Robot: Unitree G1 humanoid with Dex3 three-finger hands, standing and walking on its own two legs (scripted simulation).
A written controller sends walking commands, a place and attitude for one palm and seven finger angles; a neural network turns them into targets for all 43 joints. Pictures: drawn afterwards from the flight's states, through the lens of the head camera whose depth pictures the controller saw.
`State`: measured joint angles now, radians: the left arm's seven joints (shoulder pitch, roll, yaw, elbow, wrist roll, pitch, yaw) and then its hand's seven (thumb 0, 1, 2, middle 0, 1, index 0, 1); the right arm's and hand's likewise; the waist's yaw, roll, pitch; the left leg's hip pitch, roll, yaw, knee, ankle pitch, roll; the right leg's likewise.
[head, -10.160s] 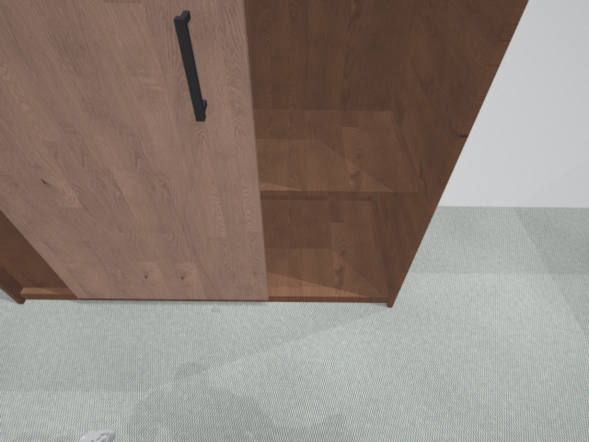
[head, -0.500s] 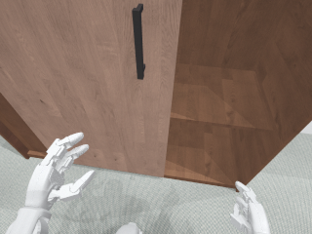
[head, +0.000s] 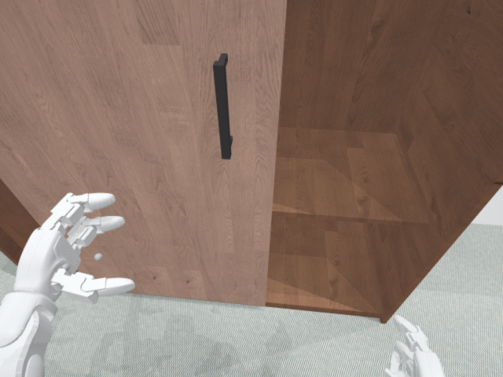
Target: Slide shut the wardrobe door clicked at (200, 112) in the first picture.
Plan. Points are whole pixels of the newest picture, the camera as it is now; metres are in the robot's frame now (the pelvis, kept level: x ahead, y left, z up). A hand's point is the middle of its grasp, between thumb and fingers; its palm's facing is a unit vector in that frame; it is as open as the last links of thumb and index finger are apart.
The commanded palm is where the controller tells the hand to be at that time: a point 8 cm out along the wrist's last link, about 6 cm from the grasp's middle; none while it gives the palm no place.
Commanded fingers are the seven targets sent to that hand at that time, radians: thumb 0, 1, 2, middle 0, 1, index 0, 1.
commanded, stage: raise the hand with hooked fingers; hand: left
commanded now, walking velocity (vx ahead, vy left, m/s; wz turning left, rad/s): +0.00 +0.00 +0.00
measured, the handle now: (225, 110) +0.51 +0.09 +0.19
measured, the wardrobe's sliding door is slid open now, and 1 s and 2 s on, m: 0.46 0.46 0.46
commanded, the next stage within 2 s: move the hooked fingers beside the handle in 1.00 s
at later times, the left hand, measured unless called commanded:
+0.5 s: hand (50, 191) +0.28 +0.28 +0.21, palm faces +0.08 -0.99 -0.12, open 14.0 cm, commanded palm +0.24 +0.32 +0.21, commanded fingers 0.00 -0.50 0.30 -0.30 -1.20 -0.30 -1.20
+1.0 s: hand (68, 181) +0.29 +0.26 +0.21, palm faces +0.08 -0.99 -0.11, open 14.0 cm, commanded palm +0.26 +0.30 +0.21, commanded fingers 0.00 -0.50 0.30 -0.30 -1.20 -0.30 -1.20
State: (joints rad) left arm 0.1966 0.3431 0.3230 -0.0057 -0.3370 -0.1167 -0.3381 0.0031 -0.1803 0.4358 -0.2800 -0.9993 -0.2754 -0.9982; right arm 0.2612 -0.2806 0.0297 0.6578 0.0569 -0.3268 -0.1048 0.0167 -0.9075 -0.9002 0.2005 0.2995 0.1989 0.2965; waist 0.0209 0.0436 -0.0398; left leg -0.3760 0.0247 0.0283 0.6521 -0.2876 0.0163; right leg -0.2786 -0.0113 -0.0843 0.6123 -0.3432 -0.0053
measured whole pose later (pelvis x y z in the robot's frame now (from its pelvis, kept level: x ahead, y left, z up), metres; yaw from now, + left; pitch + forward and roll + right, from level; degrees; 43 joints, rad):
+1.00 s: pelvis +0.02 -0.02 +0.01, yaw +0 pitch -2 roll +0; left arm -0.11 0.49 0.49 0.13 -0.35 0.15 -0.45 -0.01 -0.50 0.30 -0.30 -1.20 -0.30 -1.20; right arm 0.22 -0.28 0.07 0.65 0.08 -0.24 -0.10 0.02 -0.91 -0.90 0.20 0.30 0.20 0.30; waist 0.04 0.08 -0.04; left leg -0.22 0.03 0.02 0.48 -0.23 -0.01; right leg -0.13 0.00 -0.09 0.45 -0.29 -0.03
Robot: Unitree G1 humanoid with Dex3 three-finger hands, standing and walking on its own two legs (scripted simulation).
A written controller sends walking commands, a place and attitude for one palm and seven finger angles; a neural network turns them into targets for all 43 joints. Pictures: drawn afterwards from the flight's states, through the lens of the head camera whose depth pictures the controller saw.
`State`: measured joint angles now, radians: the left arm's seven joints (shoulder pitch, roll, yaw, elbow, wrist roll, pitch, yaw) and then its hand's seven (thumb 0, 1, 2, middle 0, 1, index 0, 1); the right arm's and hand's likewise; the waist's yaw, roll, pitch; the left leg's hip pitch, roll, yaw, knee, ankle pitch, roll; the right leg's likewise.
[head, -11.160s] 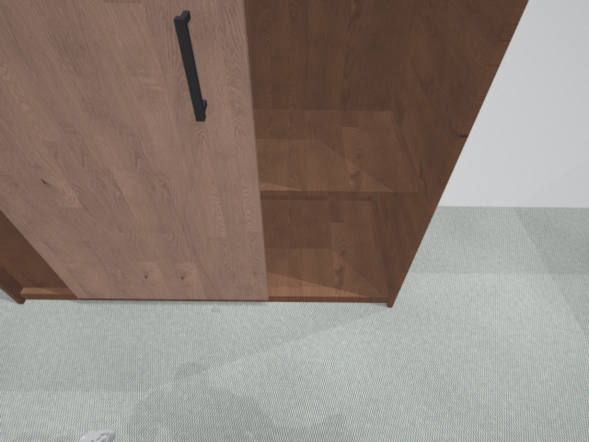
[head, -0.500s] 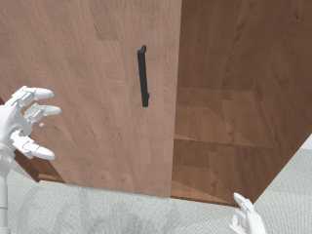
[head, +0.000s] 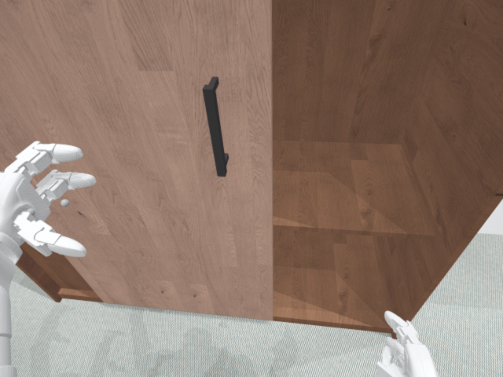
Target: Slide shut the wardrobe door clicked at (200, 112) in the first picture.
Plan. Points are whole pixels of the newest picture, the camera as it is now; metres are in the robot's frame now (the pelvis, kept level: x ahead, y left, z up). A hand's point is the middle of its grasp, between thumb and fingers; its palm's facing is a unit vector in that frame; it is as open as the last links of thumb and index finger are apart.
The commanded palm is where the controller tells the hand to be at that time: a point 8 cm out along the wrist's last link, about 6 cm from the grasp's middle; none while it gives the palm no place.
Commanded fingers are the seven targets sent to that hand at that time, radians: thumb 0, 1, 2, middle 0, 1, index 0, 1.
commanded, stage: move the hooked fingers beside the handle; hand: left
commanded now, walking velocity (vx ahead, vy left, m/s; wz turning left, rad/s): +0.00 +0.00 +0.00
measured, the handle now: (218, 129) +0.49 +0.11 +0.17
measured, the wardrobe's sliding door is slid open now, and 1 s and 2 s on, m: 0.46 0.46 0.46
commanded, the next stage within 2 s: none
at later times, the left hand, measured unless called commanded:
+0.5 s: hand (94, 188) +0.31 +0.25 +0.20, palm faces +0.03 -1.00 -0.08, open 14.0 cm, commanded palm +0.28 +0.29 +0.19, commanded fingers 0.00 -0.50 0.30 -0.30 -1.20 -0.30 -1.20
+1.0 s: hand (127, 173) +0.34 +0.22 +0.19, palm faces +0.02 -1.00 -0.04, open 14.0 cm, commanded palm +0.32 +0.26 +0.18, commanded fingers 0.00 -0.50 0.30 -0.30 -1.20 -0.30 -1.20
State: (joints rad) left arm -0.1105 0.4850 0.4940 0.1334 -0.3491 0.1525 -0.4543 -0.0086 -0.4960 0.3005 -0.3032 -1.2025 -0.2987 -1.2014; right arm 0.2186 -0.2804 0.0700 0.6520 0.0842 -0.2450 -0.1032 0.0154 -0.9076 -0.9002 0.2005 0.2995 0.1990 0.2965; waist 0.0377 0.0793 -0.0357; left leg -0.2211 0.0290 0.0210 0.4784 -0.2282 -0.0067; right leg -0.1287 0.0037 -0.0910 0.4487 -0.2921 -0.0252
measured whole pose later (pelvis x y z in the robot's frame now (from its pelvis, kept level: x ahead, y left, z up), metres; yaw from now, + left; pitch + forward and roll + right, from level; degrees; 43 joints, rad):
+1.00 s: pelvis +0.00 +0.01 +0.00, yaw +0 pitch -1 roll +0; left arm -0.35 0.36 0.32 0.27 -0.27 0.15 -0.28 -0.01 -0.50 0.30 -0.30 -1.20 -0.30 -1.20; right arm 0.21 -0.27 0.06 0.68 0.07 -0.18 -0.10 0.01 -0.91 -0.90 0.20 0.30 0.20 0.30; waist 0.01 0.07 -0.03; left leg -0.23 0.02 0.03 0.48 -0.23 0.00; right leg -0.15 -0.01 -0.08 0.47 -0.30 -0.02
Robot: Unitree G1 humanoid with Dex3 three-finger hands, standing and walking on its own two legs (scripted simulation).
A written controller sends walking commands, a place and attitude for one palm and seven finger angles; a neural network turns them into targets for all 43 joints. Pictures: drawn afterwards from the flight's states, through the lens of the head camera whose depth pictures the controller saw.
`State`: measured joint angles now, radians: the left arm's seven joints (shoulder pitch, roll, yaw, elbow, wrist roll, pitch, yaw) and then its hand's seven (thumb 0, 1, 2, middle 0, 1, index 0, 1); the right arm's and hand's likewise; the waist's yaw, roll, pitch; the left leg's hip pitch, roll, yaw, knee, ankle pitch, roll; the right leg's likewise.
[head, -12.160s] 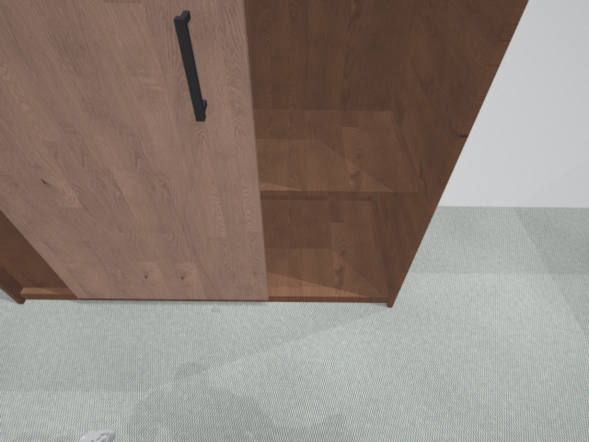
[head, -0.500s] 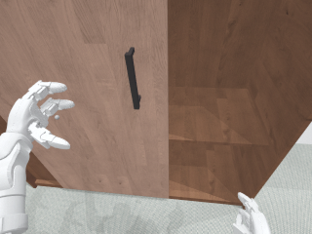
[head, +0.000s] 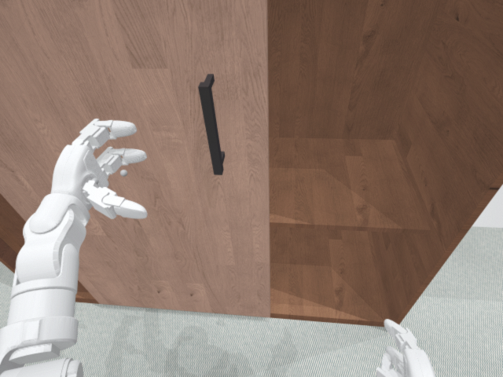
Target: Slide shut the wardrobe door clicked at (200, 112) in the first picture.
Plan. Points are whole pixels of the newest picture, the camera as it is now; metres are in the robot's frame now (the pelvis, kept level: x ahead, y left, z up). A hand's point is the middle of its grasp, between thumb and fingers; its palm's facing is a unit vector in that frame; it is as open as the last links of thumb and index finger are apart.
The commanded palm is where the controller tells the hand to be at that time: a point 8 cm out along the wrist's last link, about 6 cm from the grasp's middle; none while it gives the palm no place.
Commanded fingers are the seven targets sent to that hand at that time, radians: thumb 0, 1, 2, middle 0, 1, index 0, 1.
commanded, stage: move the hooked fingers beside the handle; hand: left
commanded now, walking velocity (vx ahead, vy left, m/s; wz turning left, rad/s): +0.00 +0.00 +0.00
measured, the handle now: (214, 127) +0.49 +0.10 +0.17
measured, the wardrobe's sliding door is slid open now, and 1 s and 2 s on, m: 0.46 0.46 0.46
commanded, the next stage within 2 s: feel for the door with the fingertips in 1.50 s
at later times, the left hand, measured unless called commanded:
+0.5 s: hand (160, 151) +0.41 +0.18 +0.18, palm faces +0.00 -1.00 -0.02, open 14.0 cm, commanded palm +0.38 +0.23 +0.18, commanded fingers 0.00 -0.50 0.30 -0.30 -1.20 -0.30 -1.20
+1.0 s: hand (167, 144) +0.43 +0.17 +0.18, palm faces +0.01 -1.00 -0.02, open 14.0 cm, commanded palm +0.40 +0.22 +0.18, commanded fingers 0.00 -0.50 0.30 -0.30 -1.20 -0.30 -1.20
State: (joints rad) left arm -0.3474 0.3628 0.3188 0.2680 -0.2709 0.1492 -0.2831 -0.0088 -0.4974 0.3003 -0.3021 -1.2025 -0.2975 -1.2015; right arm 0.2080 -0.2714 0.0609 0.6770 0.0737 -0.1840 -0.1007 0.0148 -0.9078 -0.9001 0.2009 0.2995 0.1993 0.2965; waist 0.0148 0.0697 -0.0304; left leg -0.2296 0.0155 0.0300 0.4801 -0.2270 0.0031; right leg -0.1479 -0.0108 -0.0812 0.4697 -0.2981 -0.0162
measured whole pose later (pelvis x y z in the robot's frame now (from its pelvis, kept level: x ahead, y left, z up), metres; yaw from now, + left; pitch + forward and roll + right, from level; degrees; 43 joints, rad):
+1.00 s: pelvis +0.01 +0.00 +0.00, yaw -2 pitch +1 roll +0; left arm -0.59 0.34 0.29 0.61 -0.20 0.03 -0.18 -0.01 -0.49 0.30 -0.30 -1.20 -0.30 -1.20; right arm 0.29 -0.27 0.02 0.70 0.06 -0.11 -0.07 0.01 -0.91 -0.90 0.20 0.30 0.20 0.30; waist -0.04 0.06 -0.04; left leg -0.25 0.03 0.06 0.47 -0.24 0.00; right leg -0.18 0.00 -0.05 0.46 -0.29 -0.02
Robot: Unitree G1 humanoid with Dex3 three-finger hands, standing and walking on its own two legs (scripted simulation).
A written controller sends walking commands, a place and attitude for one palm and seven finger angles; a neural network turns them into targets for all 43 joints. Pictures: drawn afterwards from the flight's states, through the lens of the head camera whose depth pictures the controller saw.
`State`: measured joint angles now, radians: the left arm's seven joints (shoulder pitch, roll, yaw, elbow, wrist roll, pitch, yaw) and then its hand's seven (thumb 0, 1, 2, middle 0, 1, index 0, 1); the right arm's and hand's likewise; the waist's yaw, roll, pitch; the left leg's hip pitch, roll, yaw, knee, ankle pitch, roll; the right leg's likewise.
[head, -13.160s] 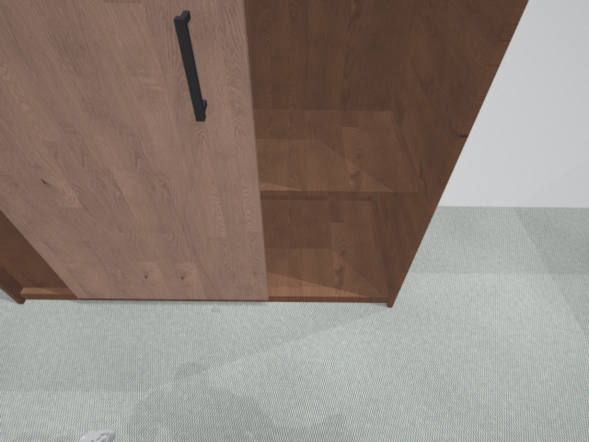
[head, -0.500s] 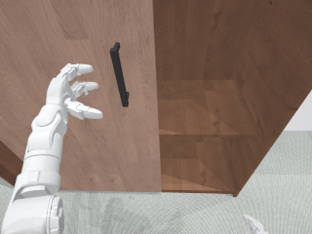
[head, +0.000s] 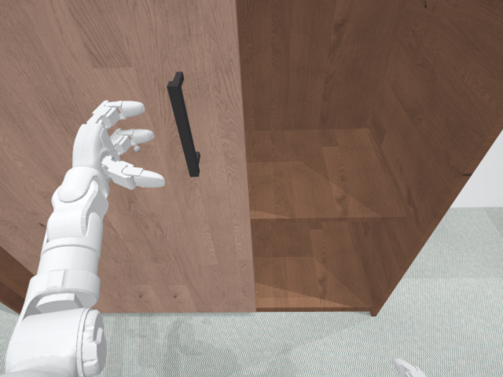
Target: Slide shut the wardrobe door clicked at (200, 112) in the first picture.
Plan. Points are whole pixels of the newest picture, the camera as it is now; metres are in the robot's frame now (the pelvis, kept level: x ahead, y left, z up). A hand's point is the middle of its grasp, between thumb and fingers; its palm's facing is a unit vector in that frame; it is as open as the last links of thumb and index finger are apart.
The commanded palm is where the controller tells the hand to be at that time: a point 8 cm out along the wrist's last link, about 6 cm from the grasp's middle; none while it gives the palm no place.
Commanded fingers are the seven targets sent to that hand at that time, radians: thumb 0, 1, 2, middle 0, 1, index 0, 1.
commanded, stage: move the hooked fingers beside the handle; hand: left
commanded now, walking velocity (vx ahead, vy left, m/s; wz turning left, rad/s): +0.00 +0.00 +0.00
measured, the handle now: (187, 128) +0.48 +0.12 +0.17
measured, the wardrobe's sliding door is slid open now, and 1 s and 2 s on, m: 0.46 0.46 0.46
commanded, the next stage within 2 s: feel for the door with the fingertips in 0.50 s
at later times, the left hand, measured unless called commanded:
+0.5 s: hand (143, 147) +0.42 +0.18 +0.18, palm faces +0.04 -1.00 -0.01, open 14.0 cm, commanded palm +0.39 +0.23 +0.17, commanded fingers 0.00 -0.50 0.30 -0.30 -1.20 -0.30 -1.20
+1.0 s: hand (162, 148) +0.42 +0.15 +0.18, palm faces +0.02 -1.00 +0.01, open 14.0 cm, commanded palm +0.39 +0.20 +0.17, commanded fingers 0.00 -0.50 0.30 -0.30 -1.20 -0.30 -1.20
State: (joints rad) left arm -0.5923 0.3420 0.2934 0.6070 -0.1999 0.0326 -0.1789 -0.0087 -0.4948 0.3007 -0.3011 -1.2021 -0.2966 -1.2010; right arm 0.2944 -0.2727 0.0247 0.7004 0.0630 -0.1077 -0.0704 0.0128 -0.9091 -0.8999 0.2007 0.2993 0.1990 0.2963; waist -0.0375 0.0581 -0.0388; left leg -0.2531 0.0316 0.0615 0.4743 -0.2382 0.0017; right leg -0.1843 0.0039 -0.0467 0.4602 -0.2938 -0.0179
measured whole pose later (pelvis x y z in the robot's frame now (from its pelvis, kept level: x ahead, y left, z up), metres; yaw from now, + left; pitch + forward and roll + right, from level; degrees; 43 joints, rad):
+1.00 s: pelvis +0.00 +0.00 +0.00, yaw +0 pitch +1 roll +0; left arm -0.63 0.26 0.23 0.62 -0.19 0.03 -0.10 -0.01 -0.50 0.30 -0.30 -1.20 -0.30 -1.20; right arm 0.26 -0.25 0.03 0.70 0.06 -0.11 -0.06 0.01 -0.91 -0.90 0.20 0.30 0.20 0.30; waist -0.04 0.06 -0.04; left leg -0.26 0.03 0.06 0.48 -0.24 0.01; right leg -0.19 0.00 -0.05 0.46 -0.29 -0.01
